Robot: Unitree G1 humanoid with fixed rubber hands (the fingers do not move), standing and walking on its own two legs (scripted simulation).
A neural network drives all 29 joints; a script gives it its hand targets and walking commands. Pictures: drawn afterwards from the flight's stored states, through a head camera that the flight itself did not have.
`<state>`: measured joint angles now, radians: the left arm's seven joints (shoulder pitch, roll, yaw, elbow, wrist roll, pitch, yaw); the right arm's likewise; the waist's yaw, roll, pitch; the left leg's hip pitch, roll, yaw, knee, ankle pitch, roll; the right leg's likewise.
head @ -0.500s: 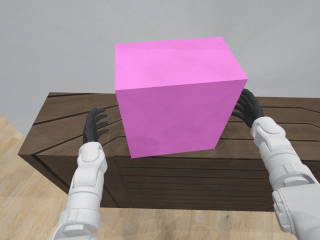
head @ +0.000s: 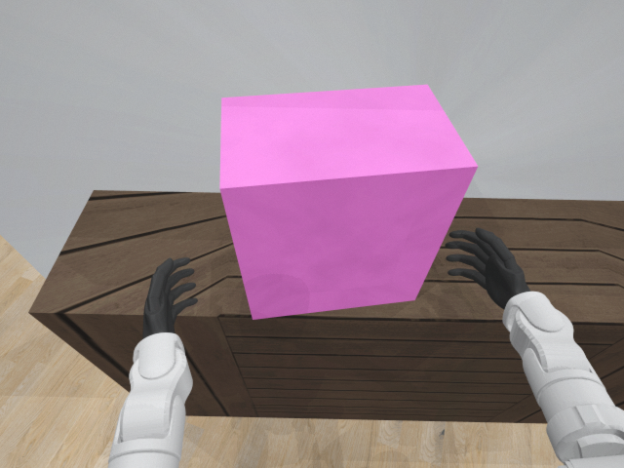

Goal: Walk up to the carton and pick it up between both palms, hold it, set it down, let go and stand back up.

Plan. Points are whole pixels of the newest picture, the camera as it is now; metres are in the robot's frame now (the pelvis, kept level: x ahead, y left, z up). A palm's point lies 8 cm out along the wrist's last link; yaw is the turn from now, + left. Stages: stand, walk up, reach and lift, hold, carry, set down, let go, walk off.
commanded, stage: set down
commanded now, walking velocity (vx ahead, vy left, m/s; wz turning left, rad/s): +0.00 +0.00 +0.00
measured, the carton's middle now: (331, 213) +0.45 +0.00 +0.06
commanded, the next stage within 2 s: none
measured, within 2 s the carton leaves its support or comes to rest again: neither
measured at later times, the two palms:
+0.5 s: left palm (155, 366) +0.22 +0.20 +0.03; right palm (535, 343) +0.27 -0.25 +0.03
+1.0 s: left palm (143, 403) +0.18 +0.21 +0.01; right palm (541, 373) +0.24 -0.26 +0.01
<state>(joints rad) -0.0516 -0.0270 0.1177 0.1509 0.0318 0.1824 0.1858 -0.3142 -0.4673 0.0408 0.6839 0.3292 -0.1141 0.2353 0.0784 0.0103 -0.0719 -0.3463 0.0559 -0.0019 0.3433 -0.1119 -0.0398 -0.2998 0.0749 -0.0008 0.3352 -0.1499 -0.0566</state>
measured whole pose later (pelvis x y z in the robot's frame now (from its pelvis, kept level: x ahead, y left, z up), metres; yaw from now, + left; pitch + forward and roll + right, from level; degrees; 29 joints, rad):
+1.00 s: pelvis +0.01 +0.00 +0.00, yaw +0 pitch +0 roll +0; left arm 0.36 0.00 0.05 -0.04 0.02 0.11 0.17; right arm 0.15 -0.48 0.02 0.44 0.38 -0.15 0.20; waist 0.05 -0.04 -0.01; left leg -0.20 0.04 0.00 0.34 -0.15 -0.04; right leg -0.16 0.06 0.00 0.35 -0.20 -0.06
